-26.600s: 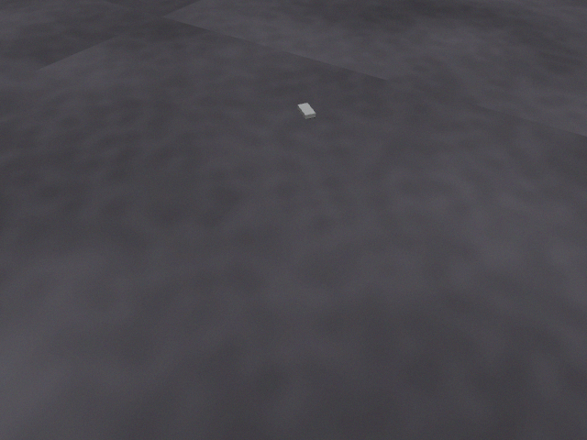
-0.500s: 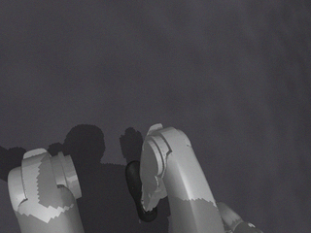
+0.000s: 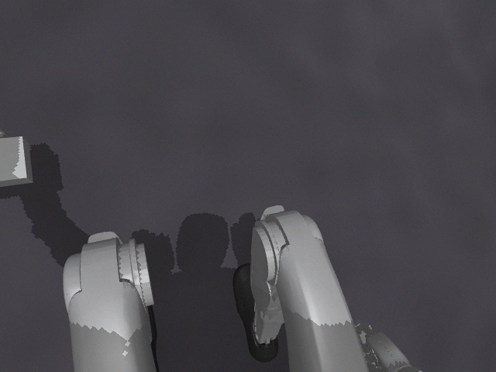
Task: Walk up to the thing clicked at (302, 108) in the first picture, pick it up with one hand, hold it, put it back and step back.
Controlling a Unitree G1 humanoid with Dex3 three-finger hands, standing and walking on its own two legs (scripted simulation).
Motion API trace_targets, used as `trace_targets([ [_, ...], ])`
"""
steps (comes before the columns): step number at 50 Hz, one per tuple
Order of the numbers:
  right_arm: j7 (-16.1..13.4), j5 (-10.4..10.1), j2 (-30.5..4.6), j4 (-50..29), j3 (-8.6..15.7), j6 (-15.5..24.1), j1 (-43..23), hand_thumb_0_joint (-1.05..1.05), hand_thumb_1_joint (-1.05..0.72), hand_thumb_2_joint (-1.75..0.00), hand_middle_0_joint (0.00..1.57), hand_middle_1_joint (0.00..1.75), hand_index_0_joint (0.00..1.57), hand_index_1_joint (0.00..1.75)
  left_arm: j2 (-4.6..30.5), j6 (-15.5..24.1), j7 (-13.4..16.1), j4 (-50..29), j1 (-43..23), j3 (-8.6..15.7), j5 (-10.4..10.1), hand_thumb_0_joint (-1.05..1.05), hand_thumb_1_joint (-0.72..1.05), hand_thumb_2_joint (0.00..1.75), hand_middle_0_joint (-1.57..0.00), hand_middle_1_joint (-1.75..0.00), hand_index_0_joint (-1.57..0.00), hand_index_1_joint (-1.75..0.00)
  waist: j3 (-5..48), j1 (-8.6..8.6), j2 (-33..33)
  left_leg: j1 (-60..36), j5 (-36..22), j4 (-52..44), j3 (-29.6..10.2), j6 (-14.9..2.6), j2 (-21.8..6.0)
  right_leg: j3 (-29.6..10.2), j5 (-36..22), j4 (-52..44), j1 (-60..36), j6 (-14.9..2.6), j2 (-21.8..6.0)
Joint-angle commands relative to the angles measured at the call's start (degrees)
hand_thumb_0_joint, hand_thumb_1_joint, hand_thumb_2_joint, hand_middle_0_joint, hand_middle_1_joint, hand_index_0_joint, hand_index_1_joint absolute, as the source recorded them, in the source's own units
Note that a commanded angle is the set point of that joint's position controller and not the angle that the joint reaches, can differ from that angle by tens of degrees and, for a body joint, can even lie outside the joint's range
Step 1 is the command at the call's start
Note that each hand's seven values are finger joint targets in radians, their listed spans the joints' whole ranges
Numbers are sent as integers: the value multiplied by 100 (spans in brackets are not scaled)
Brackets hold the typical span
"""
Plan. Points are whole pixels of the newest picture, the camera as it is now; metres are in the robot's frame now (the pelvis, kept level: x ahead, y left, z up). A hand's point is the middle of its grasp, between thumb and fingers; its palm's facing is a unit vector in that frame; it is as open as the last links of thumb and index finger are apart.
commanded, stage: lift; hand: left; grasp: from above
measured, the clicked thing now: out of the picture +0.44 +0.36 -0.21
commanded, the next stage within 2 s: hold in 1.86 s
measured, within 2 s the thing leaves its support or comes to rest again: neither
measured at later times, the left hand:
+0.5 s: hand out of the picture +0.40 +0.36 -0.09, palm faces -0.48 -0.13 -0.87, open 9.6 cm
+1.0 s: hand out of the picture +0.34 +0.34 +0.10, palm faces -0.43 -0.15 -0.89, open 9.6 cm
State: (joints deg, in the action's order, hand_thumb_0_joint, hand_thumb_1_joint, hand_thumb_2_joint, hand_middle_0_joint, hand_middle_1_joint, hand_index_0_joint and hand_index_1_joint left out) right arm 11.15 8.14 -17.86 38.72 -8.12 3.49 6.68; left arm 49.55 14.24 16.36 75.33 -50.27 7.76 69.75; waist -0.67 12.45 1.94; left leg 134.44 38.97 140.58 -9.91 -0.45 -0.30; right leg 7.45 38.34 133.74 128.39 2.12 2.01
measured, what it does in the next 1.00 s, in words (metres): rises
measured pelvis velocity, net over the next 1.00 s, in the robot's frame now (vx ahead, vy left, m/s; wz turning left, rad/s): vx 0.00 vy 0.01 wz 0.11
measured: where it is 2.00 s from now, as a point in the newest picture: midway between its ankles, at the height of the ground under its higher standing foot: (203, 346)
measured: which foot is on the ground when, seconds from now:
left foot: down 0.00-1.00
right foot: down 0.00-1.00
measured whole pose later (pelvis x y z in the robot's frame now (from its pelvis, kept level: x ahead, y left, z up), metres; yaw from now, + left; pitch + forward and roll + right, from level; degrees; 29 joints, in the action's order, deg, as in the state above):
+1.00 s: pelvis +0.00 +0.01 +0.19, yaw +6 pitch +29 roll -6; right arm 1.2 -0.7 -14.7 36.7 -0.1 -2.2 8.5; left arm 36.1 5.0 0.4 36.9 -23.4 0.0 56.3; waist 9.8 5.1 -1.8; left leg 99.5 35.4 105.4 -4.1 -1.3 -1.1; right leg 2.8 34.9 101.1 95.7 1.9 1.1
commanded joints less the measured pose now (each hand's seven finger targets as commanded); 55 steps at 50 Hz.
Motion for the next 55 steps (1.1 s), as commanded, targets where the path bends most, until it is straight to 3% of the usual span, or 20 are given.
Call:
trace_targets([
  [1, -165, -59, -1468, -78, 562, -132, 1155, 0, -90, -90, 20, 30, 20, 30, 2089, 69, 194, -1423, -1915, 461, -110, 0, 95, 55, -125, -49, -127, -47, 4494, -107, -2228, -3144, -1295, -1481, 555, -74, 2, 191, -1322, -1279, -2164, -436, 208],
  [4, -228, -62, -1476, -52, 601, -180, 1206, 0, -90, -90, 20, 30, 20, 30, 1989, 77, 146, -1281, -1743, 447, -100, 0, 97, 59, -125, -52, -127, -50, 4286, -63, -2206, -3175, -1277, -1543, 545, -68, 18, 231, -1291, -1312, -2052, -448, 185],
  [5, -240, -72, -1463, -39, 613, -192, 1220, 0, -93, -91, 20, 30, 20, 30, 1939, 93, 119, -1354, -1838, 402, -127, 0, 97, 51, -130, -50, -132, -48, 4315, -49, -2203, -3207, -1284, -1569, 554, -79, 19, 243, -1321, -1339, -2036, -431, 168],
  [6, -258, -82, -1442, -50, 625, -214, 1221, 0, -87, -89, 20, 30, 20, 30, 1982, 78, 103, -1406, -1796, 442, -111, 0, 89, 58, -122, -46, -124, -44, 4469, -116, -2231, -3347, -1306, -1615, 535, -74, 2, 235, -1310, -1334, -2048, -447, 178],
  [7, -274, -96, -1500, -43, 671, -224, 1230, 0, -93, -91, 20, 30, 20, 30, 2000, 71, 88, -1436, -1761, 490, -134, 0, 95, 54, -128, -50, -130, -48, 4420, -166, -2335, -3382, -1305, -1674, 543, -60, 29, 271, -1283, -1333, -1919, -470, 155],
  [11, -298, -163, -1437, -69, 768, -270, 1305, 0, -91, -90, 20, 30, 20, 30, 1724, -88, -86, -1439, -1522, 387, -329, 0, 91, 58, -121, -52, -123, -50, 4502, -229, -2357, -3530, -1166, -1974, 525, -67, 32, 280, -1204, -1418, -1932, -456, 138],
  [14, -350, -251, -1399, -94, 886, -320, 1316, 0, -91, -90, 20, 30, 20, 30, 1736, -203, -320, -1682, -1428, 349, -402, 0, 91, 60, -121, -53, -123, -51, 4595, -323, -2329, -3657, -1090, -2148, 573, -94, 32, 187, -1162, -1585, -2033, -450, 125],
  [20, -417, -388, -1295, -166, 1049, -415, 1337, 0, -90, -90, 20, 30, 20, 30, 1397, -242, -659, -2559, -1139, 257, -650, 0, 88, 62, -120, -52, -122, -50, 4852, -459, -2201, -4061, -1239, -2467, 561, -102, 21, 93, -1250, -1800, -2214, -445, 95],
  [22, -450, -443, -1295, -190, 1127, -432, 1324, 0, -91, -90, 20, 30, 20, 30, 1469, -229, -722, -2775, -1010, 359, -710, 0, 89, 61, -121, -51, -123, -50, 4823, -518, -2176, -4134, -1168, -2627, 547, -93, 41, 44, -1178, -1905, -2218, -462, 65],
  [28, -549, -563, -1135, -337, 1203, -444, 1288, 0, -90, -90, 20, 30, 20, 30, 1197, -197, -821, -3347, -664, 258, -874, 0, 80, 63, -114, -53, -116, -51, 4799, -570, -1859, -4240, -791, -3066, 627, -165, 49, -93, -960, -2445, -2689, -417, 76],
  [34, -690, -701, -1116, -481, 1297, -460, 1168, 0, -90, -90, 20, 30, 20, 30, 880, -389, -1020, -3889, -59, 124, -1105, 0, 81, 62, -113, -54, -115, -52, 4788, -652, -1785, -4785, -586, -3788, 470, -155, 6, -106, -901, -2866, -3062, -389, 63],
  [36, -746, -741, -1075, -563, 1292, -474, 1109, 0, -90, -90, 20, 30, 20, 30, 955, -484, -1070, -4155, 100, 179, -1174, 0, 81, 60, -113, -54, -115, -52, 4813, -724, -1680, -5020, -518, -4029, 458, -159, -10, -131, -854, -3101, -3361, -380, 81],
  [40, -882, -820, -1011, -642, 1311, -472, 984, 0, -89, -90, 20, 30, 20, 30, 644, -660, -1191, -4769, 262, 21, -1365, 0, 81, 59, -111, -54, -114, -51, 4829, -719, -1675, -5608, -428, -4565, 385, -140, -51, -163, -835, -3505, -3759, -355, 83],
  [42, -956, -861, -994, -636, 1297, -470, 927, 0, -89, -90, 20, 30, 20, 30, 673, -753, -1247, -4813, 567, 73, -1369, 0, 79, 58, -109, -54, -112, -51, 4692, -790, -1727, -5966, -569, -4876, 318, -110, -80, -173, -942, -3679, -3958, -343, 69],
  [46, -1070, -906, -888, -619, 1268, -468, 875, 0, -89, -90, 20, 30, 20, 30, 428, -884, -1309, -5157, 822, -64, -1406, 0, 79, 57, -110, -53, -112, -50, 4630, -789, -1625, -6487, -955, -5284, 424, -123, -76, -251, -1159, -4235, -4533, -334, 73],
  [49, -1149, -944, -807, -596, 1224, -433, 807, 0, -89, -90, 20, 30, 20, 30, 260, -963, -1339, -5099, 1245, -109, -1416, 0, 79, 54, -108, -53, -111, -50, 4283, -828, -1508, -6803, -998, -5730, 439, -107, -81, -280, -1153, -4659, -4959, -334, 79],
  [51, -1195, -976, -765, -618, 1216, -405, 773, 0, -89, -90, 20, 30, 20, 30, 233, -1010, -1313, -5332, 1254, -93, -1451, 0, 79, 56, -108, -54, -111, -51, 4210, -833, -1448, -7035, -806, -6088, 448, -101, -80, -324, -1080, -4996, -5397, -327, 82],
  [52, -1221, -988, -722, -613, 1200, -391, 731, 0, -89, -90, 20, 30, 20, 30, 65, -1039, -1314, -5314, 1315, -231, -1436, 0, 79, 59, -110, -54, -112, -51, 4028, -813, -1470, -7172, -692, -6277, 454, -93, -92, -340, -1026, -5160, -5510, -320, 89],
  [54, -1275, -1011, -702, -586, 1194, -341, 692, 0, -89, -90, 20, 30, 20, 30, -25, -1075, -1300, -5284, 1435, -258, -1463, 0, 81, 60, -112, -54, -114, -52, 3787, -835, -1335, -7406, -468, -6628, 419, -89, -108, -361, -896, -5485, -5805, -312, 104],
  [55, -1301, -1024, -659, -562, 1174, -309, 678, 0, -89, -90, 20, 30, 20, 30, -200, -1095, -1306, -5212, 1496, -391, -1454, 0, 81, 60, -111, -56, -113, -54, 3586, -750, -1320, -7409, -403, -6755, 436, -85, -104, -379, -845, -5640, -5900, -310, 111],
])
